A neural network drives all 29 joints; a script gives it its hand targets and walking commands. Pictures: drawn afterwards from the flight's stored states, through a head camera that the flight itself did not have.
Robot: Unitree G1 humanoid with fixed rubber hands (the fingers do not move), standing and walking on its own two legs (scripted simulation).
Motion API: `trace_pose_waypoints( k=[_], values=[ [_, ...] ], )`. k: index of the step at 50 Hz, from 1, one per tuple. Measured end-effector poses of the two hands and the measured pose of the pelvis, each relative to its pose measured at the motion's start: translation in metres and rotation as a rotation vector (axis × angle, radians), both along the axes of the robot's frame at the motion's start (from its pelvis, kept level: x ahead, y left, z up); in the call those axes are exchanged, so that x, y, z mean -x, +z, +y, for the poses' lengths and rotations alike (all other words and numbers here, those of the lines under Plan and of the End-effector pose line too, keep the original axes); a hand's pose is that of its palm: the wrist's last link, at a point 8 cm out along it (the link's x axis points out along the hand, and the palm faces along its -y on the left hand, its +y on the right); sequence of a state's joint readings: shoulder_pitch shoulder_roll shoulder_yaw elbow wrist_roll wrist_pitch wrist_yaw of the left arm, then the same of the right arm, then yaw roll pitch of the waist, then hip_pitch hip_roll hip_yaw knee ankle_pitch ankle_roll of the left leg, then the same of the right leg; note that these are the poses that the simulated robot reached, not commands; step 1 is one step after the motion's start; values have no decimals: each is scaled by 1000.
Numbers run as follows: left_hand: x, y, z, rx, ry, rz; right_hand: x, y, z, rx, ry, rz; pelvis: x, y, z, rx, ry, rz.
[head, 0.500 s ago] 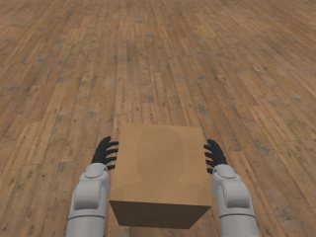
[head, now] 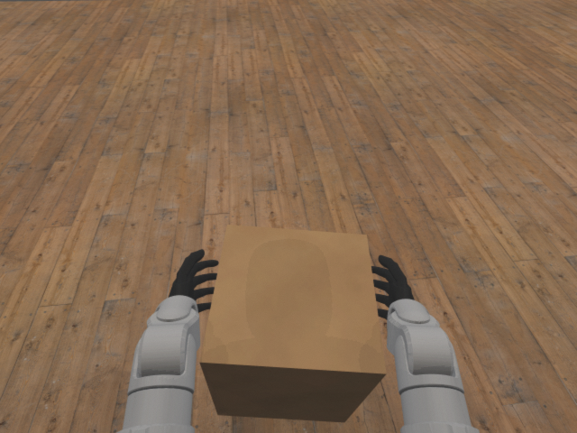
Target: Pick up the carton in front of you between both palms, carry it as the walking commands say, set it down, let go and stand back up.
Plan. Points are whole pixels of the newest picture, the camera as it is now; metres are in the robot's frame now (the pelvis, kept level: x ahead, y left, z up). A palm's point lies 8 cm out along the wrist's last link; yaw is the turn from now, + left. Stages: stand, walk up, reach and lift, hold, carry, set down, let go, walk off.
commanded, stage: carry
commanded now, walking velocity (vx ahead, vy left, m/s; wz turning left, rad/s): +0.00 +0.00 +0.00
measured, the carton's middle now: (289, 328) +0.30 +0.00 -0.04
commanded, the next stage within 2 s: hold in 0.34 s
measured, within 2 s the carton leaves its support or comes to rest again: neither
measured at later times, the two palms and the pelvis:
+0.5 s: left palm (187, 306) +0.28 +0.14 +0.05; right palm (408, 319) +0.26 -0.16 +0.04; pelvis -0.01 +0.01 +0.01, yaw -5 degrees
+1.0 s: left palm (170, 295) +0.29 +0.16 +0.07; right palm (398, 333) +0.24 -0.13 +0.06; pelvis -0.02 +0.06 +0.01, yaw -10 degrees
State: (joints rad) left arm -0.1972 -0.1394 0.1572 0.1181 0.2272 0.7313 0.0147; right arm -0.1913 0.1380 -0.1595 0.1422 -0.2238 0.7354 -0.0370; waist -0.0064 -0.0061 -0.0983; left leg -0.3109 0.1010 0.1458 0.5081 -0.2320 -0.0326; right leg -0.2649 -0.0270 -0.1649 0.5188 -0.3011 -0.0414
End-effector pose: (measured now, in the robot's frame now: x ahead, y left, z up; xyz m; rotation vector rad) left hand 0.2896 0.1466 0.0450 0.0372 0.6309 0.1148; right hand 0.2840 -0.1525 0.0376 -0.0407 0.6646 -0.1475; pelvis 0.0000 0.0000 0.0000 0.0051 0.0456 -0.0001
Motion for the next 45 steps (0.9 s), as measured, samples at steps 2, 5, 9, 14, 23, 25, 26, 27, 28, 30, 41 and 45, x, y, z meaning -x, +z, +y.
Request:
trace_pose_waypoints(
  k=[2, 5, 9, 14, 23, 25, 26, 27, 28, 30, 41, 45],
  values=[
    [1, -1, 0, -1, 0, 1, 1, 0, 0, 0, 0, 1, 1, 0, 0, -1, -2, -3],
    [3, 0, 1, -2, 5, 1, 2, 0, 1, -2, 5, 2, 2, 0, 0, -3, 0, -1],
    [5, 1, 2, -3, 12, 0, 3, -1, 2, 4, 14, 1, 4, 0, 0, 0, 2, 0],
    [7, 0, 3, -5, 14, 4, 3, -1, 3, -1, 16, 5, 4, 1, 0, -2, 5, 0],
    [11, 4, -2, -24, -24, 10, 14, 3, -2, 5, -7, 12, 5, 8, 3, -3, -57, -101],
    [7, 6, -8, -29, -58, 9, 20, 4, -7, 6, -36, 12, 6, 9, 6, 3, -81, -118],
    [5, 7, -10, -33, -75, 9, 23, 4, -9, 3, -53, 12, 7, 9, 9, 7, -95, -125],
    [3, 7, -12, -33, -90, 11, 26, 4, -11, -1, -70, 14, 8, 9, 11, 10, -104, -131],
    [1, 9, -14, -28, -101, 12, 29, 4, -12, -5, -87, 14, 9, 9, 13, 12, -111, -137],
    [-2, 12, -17, -17, -121, 6, 35, 7, -13, -4, -114, 8, 10, 9, 18, 14, -121, -145],
    [0, 18, 4, -7, -141, 1, 41, 17, 8, 3, -139, 7, 19, 9, 45, 18, -158, -175],
    [1, 19, 10, 5, -142, -3, 44, 20, 14, 13, -139, 5, 21, 9, 53, 19, -164, -182]
  ],
)
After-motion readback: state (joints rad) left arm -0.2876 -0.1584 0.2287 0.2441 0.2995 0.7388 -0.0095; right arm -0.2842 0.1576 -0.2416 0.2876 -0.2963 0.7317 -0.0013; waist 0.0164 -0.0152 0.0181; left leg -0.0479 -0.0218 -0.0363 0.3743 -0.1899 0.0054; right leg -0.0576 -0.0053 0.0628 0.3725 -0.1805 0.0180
